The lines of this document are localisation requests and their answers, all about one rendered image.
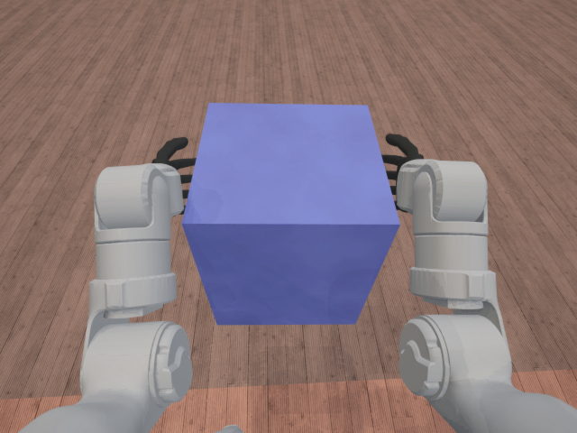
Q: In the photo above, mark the right robot upper arm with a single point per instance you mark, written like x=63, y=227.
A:
x=461, y=365

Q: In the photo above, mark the robot left forearm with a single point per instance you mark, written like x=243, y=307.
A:
x=133, y=206

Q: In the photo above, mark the robot right hand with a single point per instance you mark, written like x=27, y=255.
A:
x=409, y=149

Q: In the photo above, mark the carton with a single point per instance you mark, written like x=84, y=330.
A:
x=290, y=214

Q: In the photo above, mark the left robot upper arm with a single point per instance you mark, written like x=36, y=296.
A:
x=131, y=373

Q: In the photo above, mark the robot right forearm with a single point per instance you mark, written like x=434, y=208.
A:
x=448, y=201

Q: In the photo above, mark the robot left hand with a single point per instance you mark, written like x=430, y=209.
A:
x=169, y=148

